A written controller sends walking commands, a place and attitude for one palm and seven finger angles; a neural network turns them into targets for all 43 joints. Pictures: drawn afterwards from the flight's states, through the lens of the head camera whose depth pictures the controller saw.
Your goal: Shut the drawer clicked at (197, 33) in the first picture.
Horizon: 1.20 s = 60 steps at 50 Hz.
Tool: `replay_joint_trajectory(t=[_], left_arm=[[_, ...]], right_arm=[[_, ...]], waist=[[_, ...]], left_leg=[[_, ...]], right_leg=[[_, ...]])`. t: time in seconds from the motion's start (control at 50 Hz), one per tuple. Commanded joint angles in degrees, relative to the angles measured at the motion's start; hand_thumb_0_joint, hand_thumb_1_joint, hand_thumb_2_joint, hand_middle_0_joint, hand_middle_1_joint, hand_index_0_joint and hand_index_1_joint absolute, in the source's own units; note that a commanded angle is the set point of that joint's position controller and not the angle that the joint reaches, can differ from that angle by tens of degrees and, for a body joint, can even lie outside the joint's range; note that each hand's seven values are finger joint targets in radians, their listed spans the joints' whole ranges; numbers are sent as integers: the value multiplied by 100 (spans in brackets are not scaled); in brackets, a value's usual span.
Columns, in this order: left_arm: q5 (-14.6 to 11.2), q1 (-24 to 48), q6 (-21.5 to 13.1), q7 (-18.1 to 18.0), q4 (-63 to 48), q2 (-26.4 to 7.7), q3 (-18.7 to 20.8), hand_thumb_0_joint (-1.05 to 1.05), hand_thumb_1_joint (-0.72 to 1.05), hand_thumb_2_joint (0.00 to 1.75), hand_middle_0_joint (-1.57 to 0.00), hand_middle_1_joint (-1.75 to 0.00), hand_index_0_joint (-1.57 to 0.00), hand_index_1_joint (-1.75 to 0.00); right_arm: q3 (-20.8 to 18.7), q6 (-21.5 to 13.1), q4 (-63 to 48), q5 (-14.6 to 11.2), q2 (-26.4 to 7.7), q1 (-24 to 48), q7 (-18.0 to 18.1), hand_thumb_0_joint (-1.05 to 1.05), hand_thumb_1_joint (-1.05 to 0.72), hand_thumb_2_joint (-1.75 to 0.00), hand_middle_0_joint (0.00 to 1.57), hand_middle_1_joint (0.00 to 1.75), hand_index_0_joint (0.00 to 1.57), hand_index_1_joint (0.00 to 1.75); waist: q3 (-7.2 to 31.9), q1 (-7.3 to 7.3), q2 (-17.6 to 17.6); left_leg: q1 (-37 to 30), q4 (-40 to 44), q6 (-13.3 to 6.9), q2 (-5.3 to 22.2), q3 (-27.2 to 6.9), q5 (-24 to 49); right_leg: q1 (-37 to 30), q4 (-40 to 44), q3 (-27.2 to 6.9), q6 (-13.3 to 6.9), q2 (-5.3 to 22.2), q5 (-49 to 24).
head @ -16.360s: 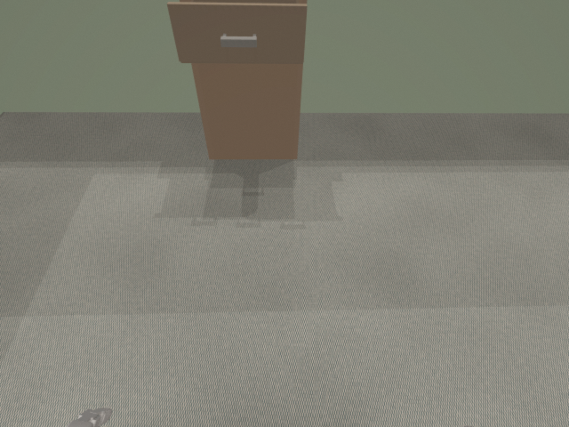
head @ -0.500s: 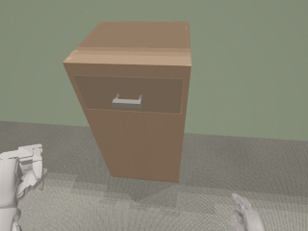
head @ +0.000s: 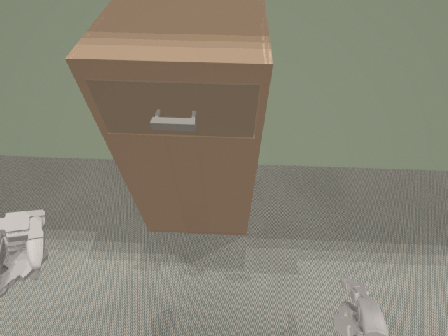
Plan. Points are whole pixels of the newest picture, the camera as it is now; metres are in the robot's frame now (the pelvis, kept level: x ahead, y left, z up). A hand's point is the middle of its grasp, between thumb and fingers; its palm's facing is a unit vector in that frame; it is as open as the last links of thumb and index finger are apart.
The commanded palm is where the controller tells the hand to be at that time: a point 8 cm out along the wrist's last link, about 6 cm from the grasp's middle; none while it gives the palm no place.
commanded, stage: step back with the hand held close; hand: left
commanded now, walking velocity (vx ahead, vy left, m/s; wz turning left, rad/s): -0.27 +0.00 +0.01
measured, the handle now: (175, 118) +0.62 +0.17 -0.01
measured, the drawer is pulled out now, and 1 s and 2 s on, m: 0.00 0.00 0.00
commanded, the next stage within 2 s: stop stepping back and stand still in 0.98 s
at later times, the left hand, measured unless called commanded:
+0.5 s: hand out of the picture +0.11 +0.24 +0.16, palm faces +0.38 -0.81 -0.44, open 3.2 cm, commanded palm +0.05 +0.29 +0.17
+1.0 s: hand out of the picture +0.05 +0.24 +0.17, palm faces +0.30 -0.85 -0.44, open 3.2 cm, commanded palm -0.02 +0.29 +0.17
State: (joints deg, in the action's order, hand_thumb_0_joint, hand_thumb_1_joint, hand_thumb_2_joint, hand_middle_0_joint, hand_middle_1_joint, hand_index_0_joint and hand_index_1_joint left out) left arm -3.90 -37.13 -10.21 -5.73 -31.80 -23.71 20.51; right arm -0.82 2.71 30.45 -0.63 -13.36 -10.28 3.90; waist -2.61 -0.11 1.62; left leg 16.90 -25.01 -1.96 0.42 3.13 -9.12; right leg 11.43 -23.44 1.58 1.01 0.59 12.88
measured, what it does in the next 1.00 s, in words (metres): walks backwards: right foot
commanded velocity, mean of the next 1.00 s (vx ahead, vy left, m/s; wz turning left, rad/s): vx -0.36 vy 0.00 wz -0.01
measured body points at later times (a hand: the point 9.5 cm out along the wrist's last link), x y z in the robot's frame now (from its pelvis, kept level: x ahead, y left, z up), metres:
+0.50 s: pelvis -0.07 +0.01 -0.01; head -0.05 +0.02 +0.43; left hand +0.09 +0.29 +0.18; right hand +0.10 -0.24 -0.09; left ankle +0.04 +0.10 -0.74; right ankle -0.01 -0.13 -0.74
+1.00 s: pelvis -0.15 +0.01 -0.02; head -0.13 +0.03 +0.43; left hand +0.03 +0.28 +0.19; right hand +0.03 -0.22 -0.09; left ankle +0.03 +0.10 -0.74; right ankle -0.21 -0.12 -0.74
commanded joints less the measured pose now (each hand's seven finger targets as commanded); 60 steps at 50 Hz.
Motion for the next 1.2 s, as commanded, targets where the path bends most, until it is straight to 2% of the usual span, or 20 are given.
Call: replay_joint_trajectory(t=[0.0, 0.2, 0.46, 0.52, 0.58, 0.64, 0.7, 0.72, 0.78, 0.8, 0.82, 0.88, 0.94, 1.0, 1.02, 1.04, 1.06, 1.08, 1.12, 1.18], left_arm=[[-23, -105, -424, -184, -1163, -783, 723, 0, 90, 90, -140, -160, -140, -160], [117, -47, -706, -270, -1294, -732, 824, 0, 90, 90, -140, -160, -140, -160], [110, 377, -840, -460, -1258, -767, 695, 0, 90, 90, -140, -160, -140, -160], [123, 378, -876, -468, -1414, -867, 773, 0, 90, 90, -140, -160, -140, -160], [259, 272, -950, -386, -1636, -898, 1010, 0, 90, 90, -140, -160, -140, -160], [181, -62, -947, -346, -1529, -886, 1062, 0, 90, 90, -140, -160, -140, -160], [-37, -294, -894, -297, -1573, -801, 849, 0, 90, 90, -140, -160, -140, -160], [-57, -260, -935, -292, -1632, -890, 890, 0, 90, 90, -140, -160, -140, -160], [-65, 373, -1090, -259, -1663, -1104, 871, 0, 90, 90, -140, -160, -140, -160], [-56, 600, -1126, -312, -1634, -1262, 982, 0, 90, 90, -140, -160, -140, -160], [-36, 821, -1070, -285, -1754, -1109, 726, 0, 90, 90, -140, -160, -140, -160], [-77, 412, -890, -192, -1532, -1084, 801, 0, 90, 90, -140, -160, -140, -160], [-154, 91, -932, -114, -1097, -1051, 975, 0, 90, 90, -140, -160, -140, -160], [-238, -214, -871, -123, -1247, -1071, 1150, 0, 90, 90, -140, -160, -140, -160], [-233, -330, -867, -124, -1344, -1160, 1176, 0, 90, 90, -140, -160, -140, -160], [-220, -296, -875, -127, -1493, -1140, 1045, 0, 90, 90, -140, -160, -140, -160], [-176, -245, -817, -180, -1602, -1241, 1001, 0, 90, 90, -140, -160, -140, -160], [-54, -42, -653, -256, -1580, -1149, 951, 0, 90, 90, -140, -160, -140, -160], [47, 360, -550, -255, -1599, -880, 744, 0, 90, 90, -140, -160, -140, -160], [111, 556, -588, -372, -1244, -764, 653, 0, 90, 90, -140, -160, -140, -160]], right_arm=[[-271, -394, -931, 2, -673, 506, 81, 0, -90, -90, 20, 30, 20, 30], [-284, -725, -892, 31, -731, 433, 107, 0, -90, -90, 20, 30, 20, 30], [-281, -837, -474, 95, -611, 296, 131, 0, -90, -90, 20, 30, 20, 30], [-279, -833, -517, 85, -690, 410, 160, 0, -90, -90, 20, 30, 20, 30], [-307, -978, -662, 136, -773, 544, 152, 0, -90, -90, 20, 30, 20, 30], [-339, -1081, -635, 185, -632, 495, 34, 0, -90, -90, 20, 30, 20, 30], [-283, -1112, -415, 216, -541, 399, -84, 0, -90, -90, 20, 30, 20, 30], [-286, -1109, -347, 226, -517, 377, -92, 0, -90, -90, 20, 30, 20, 30], [-201, -946, -135, 206, -422, 246, -74, 0, -90, -90, 20, 30, 20, 30], [-148, -987, -109, 240, -384, 321, -24, 0, -90, -90, 20, 30, 20, 30], [-235, -1019, -49, 119, -415, 364, 18, 0, -90, -90, 20, 30, 20, 30], [-217, -937, -309, 85, -582, 519, 98, 0, -90, -90, 20, 30, 20, 30], [-230, -983, -450, 180, -614, 590, 31, 0, -90, -90, 20, 30, 20, 30], [-253, -895, -476, 259, -534, 636, -38, 0, -90, -90, 20, 30, 20, 30], [-257, -859, -557, 166, -500, 646, -65, 0, -90, -90, 20, 30, 20, 30], [-264, -829, -571, 76, -468, 560, -78, 0, -90, -90, 20, 30, 20, 30], [-291, -826, -552, 30, -466, 528, -65, 0, -90, -90, 20, 30, 20, 30], [-326, -756, -445, 125, -467, 555, -66, 0, -90, -90, 20, 30, 20, 30], [-208, -698, -410, 169, -384, 411, -61, 0, -90, -90, 20, 30, 20, 30], [-117, -960, -323, 93, -555, 366, 195, 0, -90, -90, 20, 30, 20, 30]], waist=[[968, -16, 214], [664, 29, 278], [550, 162, -327], [457, 160, 302], [836, 8, 1509], [1035, -19, 971], [1085, -12, 1176], [1126, 8, 1243], [1108, 114, -181], [1172, 139, -166], [1438, 143, -908], [1371, 129, 167], [1164, 0, 1365], [1078, -114, 1037], [1186, -99, 637], [1075, -59, -224], [918, -27, -1229], [439, -78, -1352], [363, 138, -678], [169, 154, 143]], left_leg=[[-169, 450, -139, 432, -540, 632], [1385, 708, -272, 582, -895, -1951], [-122, -761, 90, 70, -588, -1169], [404, 145, -39, 407, -1138, -1759], [2448, 2076, -648, 1605, -2573, -3450], [1766, 1646, -666, 1557, -2154, -2514], [811, 1564, -214, 1236, -1628, -1885], [520, 1350, -88, 1184, -1462, -1492], [-1106, -664, 300, 380, -486, -218], [-1453, -820, 316, 297, -248, -34], [-1536, -986, 270, 89, -175, -2], [-1798, -159, -43, 511, -632, 2265], [-477, 1485, -326, 1322, -1724, 5], [951, 1764, 5, 1260, -1373, -1823], [813, 1072, 143, 877, -897, -1519], [38, -502, 364, 289, -381, -1154], [-531, -2425, 553, -281, -282, -1079], [246, -3722, 519, -290, -423, -1296], [442, -3624, 354, 109, -587, -1216], [-339, -1, 142, 110, -357, -698]], right_leg=[[-230, -47, -129, 38, -3, -970], [-490, -318, -373, -9, -57, 215], [1701, 764, -773, -327, 550, 1322], [1329, 272, -423, -159, 107, 1435], [-861, -2519, -214, 33, -753, 650], [-363, -2615, -331, -87, -668, 1309], [-57, -1037, -25, -244, -619, 1767], [-73, -255, -117, -257, -463, 1442], [1530, 1157, -1235, -573, 758, 79], [1777, 1055, -1006, -544, 921, -560], [1565, 829, -728, -256, 687, -1054], [1267, -152, -175, 279, -139, -1457], [517, -1235, -169, 34, -625, 1564], [-528, -659, -67, -284, -541, 1593], [-351, -131, -234, -273, -305, 1438], [961, 800, -895, -476, 427, 1855], [2563, 1818, -2181, -969, 1564, 2753], [2802, 1825, -2379, -1352, 2008, 2574], [2337, 1079, -1298, -1045, 1487, 1425], [1380, 17, -549, -417, 509, 610]])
